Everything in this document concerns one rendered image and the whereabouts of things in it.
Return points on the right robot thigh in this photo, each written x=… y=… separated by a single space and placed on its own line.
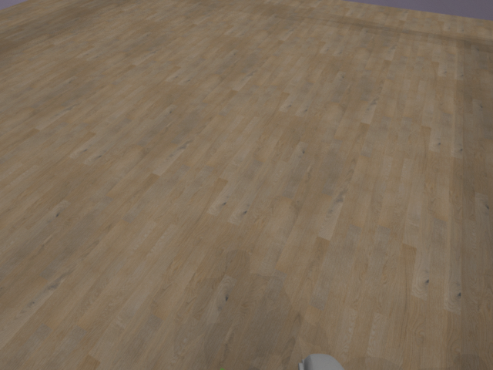
x=319 y=362

